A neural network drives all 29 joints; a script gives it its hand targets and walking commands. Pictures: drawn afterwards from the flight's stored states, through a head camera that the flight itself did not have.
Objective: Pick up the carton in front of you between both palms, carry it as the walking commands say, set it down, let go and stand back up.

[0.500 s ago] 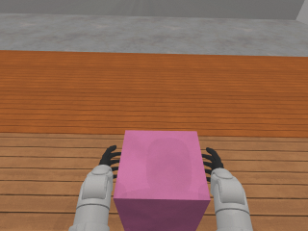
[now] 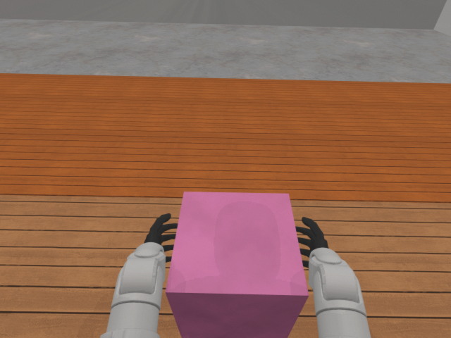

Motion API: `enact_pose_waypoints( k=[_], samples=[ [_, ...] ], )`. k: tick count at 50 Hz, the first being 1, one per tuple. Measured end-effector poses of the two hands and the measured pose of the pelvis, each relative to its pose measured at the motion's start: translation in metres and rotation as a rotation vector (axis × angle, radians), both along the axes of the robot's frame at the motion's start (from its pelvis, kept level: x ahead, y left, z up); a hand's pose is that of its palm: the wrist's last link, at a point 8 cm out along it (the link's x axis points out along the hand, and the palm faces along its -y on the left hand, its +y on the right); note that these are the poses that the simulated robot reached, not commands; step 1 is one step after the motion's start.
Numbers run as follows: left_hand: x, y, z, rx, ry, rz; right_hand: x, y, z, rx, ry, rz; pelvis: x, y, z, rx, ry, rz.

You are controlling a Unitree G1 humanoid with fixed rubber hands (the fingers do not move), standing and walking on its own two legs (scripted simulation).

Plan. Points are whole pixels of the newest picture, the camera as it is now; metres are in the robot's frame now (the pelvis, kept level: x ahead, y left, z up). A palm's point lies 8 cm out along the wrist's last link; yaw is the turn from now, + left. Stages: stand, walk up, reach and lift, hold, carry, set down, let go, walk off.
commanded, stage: hold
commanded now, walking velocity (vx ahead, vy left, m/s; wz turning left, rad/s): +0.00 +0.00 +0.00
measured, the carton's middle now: (234, 269) +0.30 +0.00 -0.03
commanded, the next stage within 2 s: carry in 0.42 s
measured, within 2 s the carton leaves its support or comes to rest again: neither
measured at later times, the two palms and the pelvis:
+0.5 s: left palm (153, 251) +0.28 +0.15 +0.05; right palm (318, 256) +0.28 -0.15 +0.05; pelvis +0.00 +0.00 +0.00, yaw +0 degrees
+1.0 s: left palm (166, 184) +0.44 +0.15 +0.07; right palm (302, 189) +0.44 -0.15 +0.07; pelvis +0.18 +0.01 -0.01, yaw -3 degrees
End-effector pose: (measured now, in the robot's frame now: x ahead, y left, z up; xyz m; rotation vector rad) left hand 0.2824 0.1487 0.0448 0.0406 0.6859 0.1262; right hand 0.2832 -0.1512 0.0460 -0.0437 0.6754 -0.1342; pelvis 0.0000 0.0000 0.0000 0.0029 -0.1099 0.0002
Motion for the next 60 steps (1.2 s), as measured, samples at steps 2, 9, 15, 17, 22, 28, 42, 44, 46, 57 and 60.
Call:
enact_pose_waypoints(
  k=[2, 9, 15, 17, 22, 28, 42, 44, 46, 57, 60],
  samples=[
    [0.000, 0.000, 0.000, 0.001, 0.001, 0.000, 0.000, 0.000, 0.000, -0.001, 0.001, 0.001, 0.001, 0.000, 0.000, 0.000, 0.000, 0.000],
    [-0.001, 0.000, -0.001, 0.003, 0.002, 0.000, -0.001, 0.000, -0.001, -0.002, 0.002, 0.003, 0.001, -0.001, 0.000, 0.000, 0.000, 0.001],
    [-0.002, 0.000, -0.001, 0.002, 0.001, 0.001, -0.002, 0.000, -0.001, -0.001, 0.003, 0.003, 0.000, -0.001, 0.000, 0.000, -0.001, 0.001],
    [-0.002, 0.000, -0.001, 0.002, 0.001, 0.001, -0.002, 0.000, -0.001, -0.001, 0.002, 0.002, -0.001, -0.001, 0.000, 0.000, -0.001, 0.001],
    [-0.002, 0.000, -0.001, -0.001, -0.003, 0.002, -0.002, 0.000, -0.001, 0.004, -0.001, -0.002, -0.002, 0.000, -0.002, -0.001, 0.023, 0.000],
    [0.009, 0.002, 0.004, -0.014, -0.036, 0.007, 0.008, 0.001, 0.004, 0.016, -0.034, -0.017, 0.008, 0.003, -0.007, -0.003, 0.103, -0.002],
    [0.090, -0.009, 0.021, -0.065, 0.010, 0.023, 0.083, -0.009, 0.022, 0.052, 0.009, -0.067, 0.099, -0.001, -0.014, -0.010, 0.207, 0.008],
    [0.103, -0.004, 0.020, -0.066, 0.025, 0.033, 0.101, -0.004, 0.023, 0.067, 0.025, -0.070, 0.117, 0.001, -0.013, 0.006, 0.213, 0.011],
    [0.118, 0.003, 0.018, -0.077, 0.022, 0.047, 0.119, 0.003, 0.023, 0.077, 0.022, -0.071, 0.137, 0.004, -0.016, 0.023, 0.209, -0.015],
    [0.254, -0.020, 0.031, -0.077, 0.040, 0.000, 0.234, -0.020, 0.028, 0.092, 0.036, -0.131, 0.257, -0.005, -0.010, -0.029, 0.217, -0.032],
    [0.295, -0.031, 0.025, -0.073, 0.002, 0.012, 0.280, -0.031, 0.022, 0.097, 0.000, -0.118, 0.300, -0.019, -0.025, -0.028, 0.185, -0.009]
  ],
)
